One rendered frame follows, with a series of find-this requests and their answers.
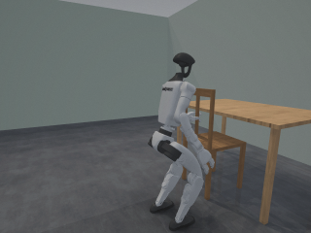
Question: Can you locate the robot right shin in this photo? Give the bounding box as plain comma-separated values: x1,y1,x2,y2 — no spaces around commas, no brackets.
175,176,204,223

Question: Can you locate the left robot hand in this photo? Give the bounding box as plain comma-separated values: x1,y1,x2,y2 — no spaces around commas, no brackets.
187,112,202,122

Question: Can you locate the robot left shin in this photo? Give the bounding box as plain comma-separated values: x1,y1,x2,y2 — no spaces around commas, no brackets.
155,164,182,206

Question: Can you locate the right robot hand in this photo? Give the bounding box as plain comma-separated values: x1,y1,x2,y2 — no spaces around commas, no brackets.
196,149,215,175

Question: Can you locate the robot shin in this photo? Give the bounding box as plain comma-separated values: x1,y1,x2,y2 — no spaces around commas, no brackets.
155,164,182,206
175,176,204,223

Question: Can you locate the robot right forearm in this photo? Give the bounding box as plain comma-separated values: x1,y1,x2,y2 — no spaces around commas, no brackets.
179,113,204,153

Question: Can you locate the chair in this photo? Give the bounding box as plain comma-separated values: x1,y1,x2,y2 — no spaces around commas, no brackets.
182,88,247,200

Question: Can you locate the table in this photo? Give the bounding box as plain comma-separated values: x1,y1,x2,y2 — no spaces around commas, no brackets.
177,99,311,225

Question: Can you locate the right robot upper arm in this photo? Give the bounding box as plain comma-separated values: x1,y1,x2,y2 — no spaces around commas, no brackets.
173,82,196,124

